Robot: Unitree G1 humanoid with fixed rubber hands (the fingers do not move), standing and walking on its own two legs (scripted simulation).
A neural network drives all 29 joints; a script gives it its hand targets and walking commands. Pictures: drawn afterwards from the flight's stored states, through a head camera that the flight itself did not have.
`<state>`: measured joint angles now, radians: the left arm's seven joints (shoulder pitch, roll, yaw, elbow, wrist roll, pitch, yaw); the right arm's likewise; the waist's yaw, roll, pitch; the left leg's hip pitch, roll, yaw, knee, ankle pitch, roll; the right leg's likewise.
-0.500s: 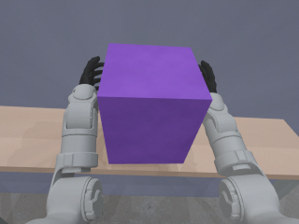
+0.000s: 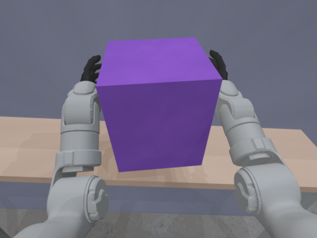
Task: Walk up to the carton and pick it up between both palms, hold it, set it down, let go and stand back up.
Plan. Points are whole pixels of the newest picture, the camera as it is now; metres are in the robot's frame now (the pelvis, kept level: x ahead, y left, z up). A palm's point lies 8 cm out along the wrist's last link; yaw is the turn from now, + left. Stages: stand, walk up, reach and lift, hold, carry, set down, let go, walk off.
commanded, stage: reach and lift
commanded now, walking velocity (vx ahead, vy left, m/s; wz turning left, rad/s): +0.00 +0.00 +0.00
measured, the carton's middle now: (156, 105) +0.38 -0.01 +0.22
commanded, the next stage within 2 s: hold in 0.54 s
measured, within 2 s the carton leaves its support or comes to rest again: neither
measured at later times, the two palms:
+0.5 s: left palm (89, 78) +0.40 +0.14 +0.28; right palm (218, 71) +0.39 -0.16 +0.30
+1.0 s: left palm (84, 70) +0.39 +0.15 +0.30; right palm (221, 60) +0.39 -0.15 +0.33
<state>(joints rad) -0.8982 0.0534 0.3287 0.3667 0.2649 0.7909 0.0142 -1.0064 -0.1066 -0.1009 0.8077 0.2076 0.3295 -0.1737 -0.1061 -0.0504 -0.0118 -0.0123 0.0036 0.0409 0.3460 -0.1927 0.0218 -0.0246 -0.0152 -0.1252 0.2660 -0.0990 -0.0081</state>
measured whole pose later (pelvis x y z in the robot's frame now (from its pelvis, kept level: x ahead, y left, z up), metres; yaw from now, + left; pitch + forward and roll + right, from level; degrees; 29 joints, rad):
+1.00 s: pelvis +0.01 +0.00 +0.00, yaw +0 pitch -5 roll -1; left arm -0.98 0.11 0.33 0.38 0.17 0.93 0.04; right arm -1.15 -0.19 -0.01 0.79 0.36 0.57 -0.25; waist -0.09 0.00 -0.12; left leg -0.07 0.02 0.04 0.39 -0.22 0.01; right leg -0.07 0.00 -0.12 0.27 -0.11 -0.01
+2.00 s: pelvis +0.01 -0.01 +0.00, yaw +0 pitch -4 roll -1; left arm -1.01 0.14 0.34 0.40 0.15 0.96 0.01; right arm -1.19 -0.19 -0.01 0.78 0.38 0.65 -0.29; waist -0.08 0.00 -0.16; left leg -0.11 0.02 0.03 0.39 -0.22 0.01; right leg -0.11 0.00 -0.13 0.29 -0.12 -0.02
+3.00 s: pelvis +0.01 -0.01 +0.00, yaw +1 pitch -3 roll -1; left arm -1.09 0.16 0.35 0.53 0.16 0.91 0.00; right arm -1.23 -0.19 -0.02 0.86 0.36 0.64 -0.29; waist -0.07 0.01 -0.17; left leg -0.12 0.02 0.01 0.38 -0.21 0.00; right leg -0.12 0.00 -0.13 0.29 -0.11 -0.02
